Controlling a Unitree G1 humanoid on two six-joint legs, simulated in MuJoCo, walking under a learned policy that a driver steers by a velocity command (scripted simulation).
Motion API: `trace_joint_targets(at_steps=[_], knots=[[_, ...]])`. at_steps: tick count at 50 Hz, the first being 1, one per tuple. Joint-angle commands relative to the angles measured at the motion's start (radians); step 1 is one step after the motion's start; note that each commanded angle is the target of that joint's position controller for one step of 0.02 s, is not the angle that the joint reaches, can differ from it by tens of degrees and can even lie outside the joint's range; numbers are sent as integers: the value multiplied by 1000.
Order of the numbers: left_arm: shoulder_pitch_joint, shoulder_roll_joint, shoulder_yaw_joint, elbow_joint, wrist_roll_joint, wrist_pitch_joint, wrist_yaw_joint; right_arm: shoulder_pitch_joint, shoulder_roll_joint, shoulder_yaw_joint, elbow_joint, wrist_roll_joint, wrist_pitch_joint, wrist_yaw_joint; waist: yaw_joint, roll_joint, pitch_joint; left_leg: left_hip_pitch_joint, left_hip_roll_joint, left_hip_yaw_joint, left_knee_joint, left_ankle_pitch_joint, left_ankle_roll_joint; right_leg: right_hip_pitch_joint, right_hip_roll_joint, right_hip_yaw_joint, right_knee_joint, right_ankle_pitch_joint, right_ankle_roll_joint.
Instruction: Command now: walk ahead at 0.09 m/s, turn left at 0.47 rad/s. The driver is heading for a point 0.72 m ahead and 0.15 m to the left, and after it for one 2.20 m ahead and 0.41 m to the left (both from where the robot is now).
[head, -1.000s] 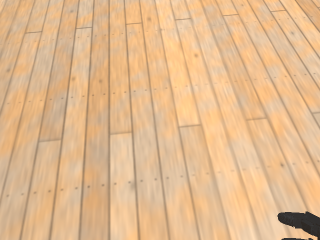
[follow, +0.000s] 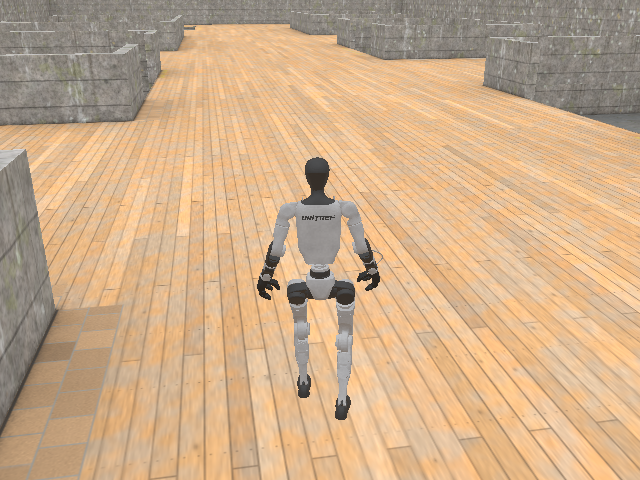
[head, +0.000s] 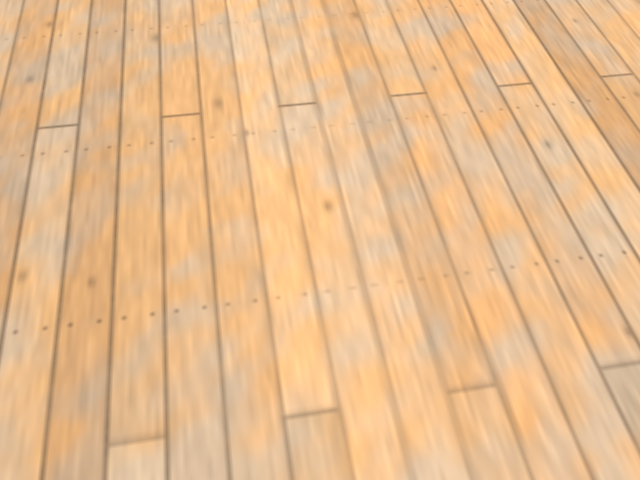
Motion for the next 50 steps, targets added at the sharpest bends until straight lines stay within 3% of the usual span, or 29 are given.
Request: trace_joint_targets(at_steps=[1, 2, 3, 4, 7, 12, 15, 17, 18, 19, 20, 21, 22, 23, 25, 27, 34, 37, 40, 41, 42, 43, 44, 45, 46, 47, 48, 49, 50], knots=[[86, 107, 13, -71, 2, -10, -18, 174, -226, -62, -66, -4, 3, -15, -57, 142, -399, 612, 347, -573, -165, 600, 324, -394, 62, 245, 595, -195, 28], [29, 118, 17, -85, -20, -3, -18, 103, -190, -54, -85, 7, 5, -18, -44, 94, -297, 518, 303, -480, -187, 427, 276, -443, 35, 235, 578, -115, 16], [6, 115, 21, -77, -13, 6, -7, 60, -162, -47, -92, 24, 13, -24, -28, 21, -217, 419, 260, -425, -218, 263, 224, -451, 3, 227, 514, -49, 19], [-16, 128, 28, -83, -1, 16, 5, 25, -148, -42, -100, 28, 24, -34, -15, 27, -168, 319, 227, -394, -247, 149, 196, -421, -14, 228, 439, 7, 24], [9, 93, 23, -83, -1, 23, 11, 7, -162, -49, -121, 2, 41, -54, 11, 114, -159, 207, 163, -352, -275, 98, 177, -316, 15, 208, 301, 82, 44], [-22, 78, 16, -87, -4, 14, 9, 14, -186, -63, -139, 13, 56, -79, -15, 125, -185, 201, 142, -393, -267, -55, 157, -255, 32, 228, 100, 163, 67], [-23, 93, 20, -96, -12, -1, -7, 8, -183, -62, -151, 19, 65, -79, -18, 168, -185, 172, 128, -459, -294, -341, 145, -187, 47, 209, -11, 153, 53], [3, 92, 23, -93, -20, -18, -18, 9, -176, -59, -154, 24, 69, -77, 0, 173, -164, 135, 115, -488, -288, -445, 132, -103, 58, 188, -127, 150, 26], [45, 88, 26, -78, -24, -27, -22, -1, -168, -55, -156, 29, 71, -78, 30, 161, -148, 83, 91, -483, -270, -493, 111, -13, 56, 174, -235, 201, 4], [100, 107, 35, -60, -22, -34, -21, -1, -143, -48, -159, 31, 72, -79, 58, 125, -127, -11, 45, -451, -210, -530, 70, 104, 6, 198, -334, 199, -26], [180, 170, 49, -48, -7, -37, -15, 18, -69, -30, -163, 30, 69, -78, 64, -49, -156, -141, -44, -307, 79, -542, 6, 230, -215, 414, -424, 24, -89], [173, 255, 66, -49, 33, -40, -26, -22, -72, -32, -218, 36, 49, -71, 45, -275, -61, -359, -131, -178, 281, -440, -7, 171, -370, 761, -552, -211, -197], [90, 221, 60, -78, 36, -54, -26, -28, -140, -48, -217, 25, 34, -65, 15, -229, 10, -396, -45, -211, 396, -348, -14, 119, -383, 759, -565, -244, -223], [47, 165, 47, -90, 13, -59, -16, 0, -164, -59, -193, 24, 31, -58, 0, -196, 20, -406, -32, -198, 437, -266, -26, 129, -336, 654, -561, -185, -189], [52, 131, 36, -90, -8, -60, -5, 35, -138, -57, -162, 17, 32, -50, 7, -159, 7, -395, -6, -156, 512, -164, -65, 165, -271, 496, -559, -29, -141], [105, 118, 29, -77, 1, -68, -1, 13, -96, -47, -167, 24, 24, -39, 32, -142, 10, -385, 13, -123, 565, -83, -82, 159, -244, 373, -574, 101, -134], [191, 148, 37, -46, 2, -66, -15, -114, -43, -24, -226, 32, 13, -12, 96, -141, 49, -331, 59, -56, 311, 44, -108, 192, -245, 162, -593, 322, -155], [224, 167, 41, -15, -16, -61, -25, -168, -17, -9, -246, 36, 2, 5, 109, -129, 80, -240, 53, -2, 163, 12, -78, 186, -263, 123, -596, 362, -164], [238, 193, 49, 17, -40, -51, -35, -180, -34, -9, -258, 37, -5, 17, 85, -143, 88, -128, 29, 43, 48, -80, -19, 213, -293, 107, -557, 513, -164], [230, 207, 51, 25, -46, -48, -35, -145, -54, -18, -253, 34, -7, 18, 49, -157, 60, -43, 2, 63, 14, -104, 7, 223, -297, 93, -501, 702, -157], [215, 215, 51, 33, -50, -45, -33, -44, -83, -37, -227, 32, -8, 15, -23, -151, -9, 118, -32, 86, -45, -64, 38, 218, -280, 50, -377, 938, -137], [222, 201, 44, 37, -48, -45, -28, 120, -132, -65, -174, 32, -5, 5, -104, -125, -117, 369, -64, 95, -82, -7, 69, 150, -241, -4, -182, 1050, -108], [217, 154, 21, 17, -25, -53, -28, 301, -195, -87, -139, 25, 5, -16, -185, -42, -255, 718, 98, -111, -39, -7, 120, -108, -203, 2, 118, 748, -68], [305, 15, -28, -23, -8, -75, -43, 319, -299, -92, -129, 19, 0, -25, -99, 259, -411, 977, 401, -641, -149, -162, 288, -468, -15, 78, 483, -71, -10], [215, 121, 3, -7, -48, -97, -46, 335, -202, -69, -131, 9, -10, -26, -164, 141, -426, 908, 413, -709, -244, -207, 278, -541, -23, 251, 601, -90, -21], [124, 159, 17, -45, -71, -102, -47, 282, -165, -53, -112, 7, -19, -24, -145, 134, -257, 779, 373, -521, -253, -119, 226, -603, -64, 235, 609, -5, -36], [97, 144, 13, -47, -58, -101, -41, 216, -129, -41, -106, 14, -25, -23, -104, 81, -178, 638, 328, -396, -271, -48, 193, -571, -108, 217, 552, 88, -39], [95, 135, 16, -40, -37, -93, -39, 157, -90, -30, -104, 13, -30, -20, -67, 81, -114, 524, 283, -302, -306, -3, 174, -533, -132, 216, 497, 154, -32], [134, 121, 18, -25, -36, -77, -42, 120, -68, -25, -104, 4, -38, -19, -29, 109, -92, 442, 256, -232, -346, 24, 158, -464, -149, 229, 474, 211, -29]])
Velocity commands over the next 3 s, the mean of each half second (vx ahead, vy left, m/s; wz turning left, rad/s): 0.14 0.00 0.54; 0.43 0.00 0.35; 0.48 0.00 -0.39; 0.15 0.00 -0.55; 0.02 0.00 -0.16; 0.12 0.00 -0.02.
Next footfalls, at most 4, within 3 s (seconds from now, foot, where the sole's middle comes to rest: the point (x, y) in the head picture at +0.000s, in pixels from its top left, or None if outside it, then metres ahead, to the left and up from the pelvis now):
0.38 right None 0.14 -0.14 -0.76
0.88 left None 0.27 0.23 -0.76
1.40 right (255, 378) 0.66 0.16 -0.76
1.84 left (170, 314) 0.81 0.37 -0.76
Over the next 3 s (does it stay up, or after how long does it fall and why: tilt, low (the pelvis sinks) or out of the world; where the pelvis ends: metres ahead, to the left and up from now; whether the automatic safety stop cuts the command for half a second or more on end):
stays up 0.79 0.26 0.01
